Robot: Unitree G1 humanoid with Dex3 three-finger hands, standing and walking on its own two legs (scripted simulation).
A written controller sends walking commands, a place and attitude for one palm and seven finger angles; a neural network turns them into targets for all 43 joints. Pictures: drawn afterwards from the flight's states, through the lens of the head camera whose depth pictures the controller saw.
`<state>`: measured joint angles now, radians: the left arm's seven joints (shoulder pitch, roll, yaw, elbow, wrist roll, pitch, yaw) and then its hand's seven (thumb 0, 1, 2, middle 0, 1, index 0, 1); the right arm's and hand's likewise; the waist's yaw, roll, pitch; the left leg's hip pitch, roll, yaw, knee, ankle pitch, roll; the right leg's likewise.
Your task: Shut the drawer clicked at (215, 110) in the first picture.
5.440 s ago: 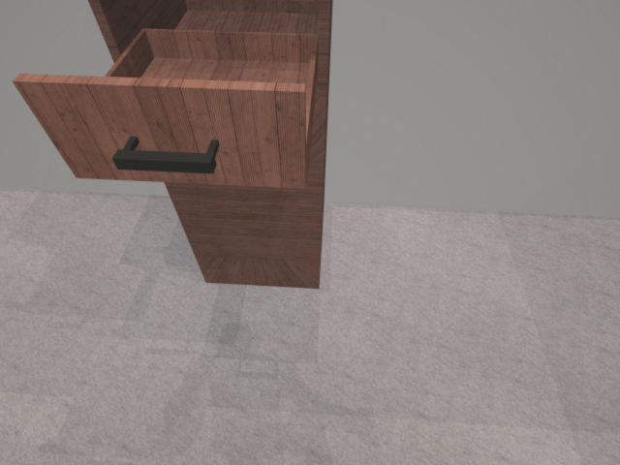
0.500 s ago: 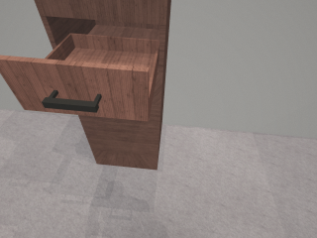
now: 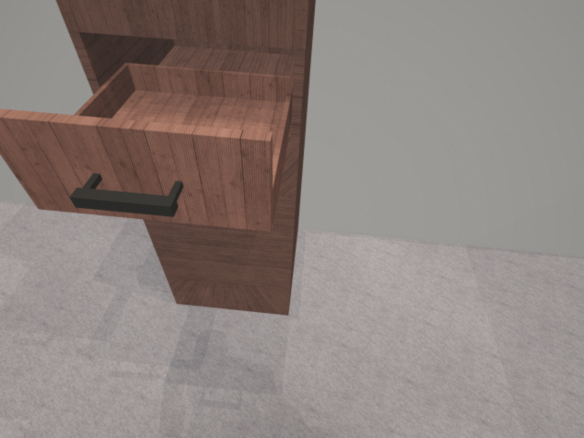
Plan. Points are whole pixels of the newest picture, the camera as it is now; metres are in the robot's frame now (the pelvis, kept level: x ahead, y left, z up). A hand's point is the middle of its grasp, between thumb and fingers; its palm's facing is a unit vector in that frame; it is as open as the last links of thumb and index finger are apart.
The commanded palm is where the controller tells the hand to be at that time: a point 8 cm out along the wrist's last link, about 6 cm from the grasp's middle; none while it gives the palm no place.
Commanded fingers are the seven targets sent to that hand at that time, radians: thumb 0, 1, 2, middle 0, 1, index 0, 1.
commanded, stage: look again from close up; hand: left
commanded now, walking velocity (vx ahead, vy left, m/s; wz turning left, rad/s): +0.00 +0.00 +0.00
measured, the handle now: (130, 192) +0.40 +0.26 +0.13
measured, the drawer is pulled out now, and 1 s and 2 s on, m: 0.28 0.28 0.28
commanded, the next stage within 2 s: shuffle to correct the standing spot in 0.10 s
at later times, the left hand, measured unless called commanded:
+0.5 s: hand out of the picture +0.02 +0.18 -0.19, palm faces +0.08 -0.99 -0.15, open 7.4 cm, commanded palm none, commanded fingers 0.00 0.90 0.90 -0.20 -0.30 -0.20 -0.30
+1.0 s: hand (164, 432) +0.17 +0.21 -0.17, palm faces +0.01 -0.98 -0.22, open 7.4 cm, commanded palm none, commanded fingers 0.00 0.90 0.90 -0.20 -0.30 -0.20 -0.30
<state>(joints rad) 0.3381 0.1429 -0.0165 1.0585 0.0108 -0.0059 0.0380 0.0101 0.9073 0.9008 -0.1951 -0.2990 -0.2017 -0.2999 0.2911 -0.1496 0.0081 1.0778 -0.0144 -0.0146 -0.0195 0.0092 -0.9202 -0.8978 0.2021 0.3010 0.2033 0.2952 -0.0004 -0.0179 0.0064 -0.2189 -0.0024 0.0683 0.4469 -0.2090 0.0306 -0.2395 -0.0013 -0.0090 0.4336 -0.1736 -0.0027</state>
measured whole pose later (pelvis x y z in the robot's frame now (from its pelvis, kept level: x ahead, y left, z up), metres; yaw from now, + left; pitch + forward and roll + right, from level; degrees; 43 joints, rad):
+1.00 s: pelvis +0.09 +0.04 -0.01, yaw -1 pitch -1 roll +0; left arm 0.17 0.16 0.01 0.98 0.01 0.02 0.05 0.01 0.91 0.90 -0.19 -0.30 -0.20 -0.30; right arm 0.28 -0.12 -0.01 1.08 -0.02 0.00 -0.05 0.02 -0.93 -0.90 0.21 0.30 0.21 0.30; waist -0.02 -0.01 0.07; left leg -0.09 -0.06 0.10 0.46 -0.36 0.07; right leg -0.31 -0.04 -0.07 0.58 -0.23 -0.02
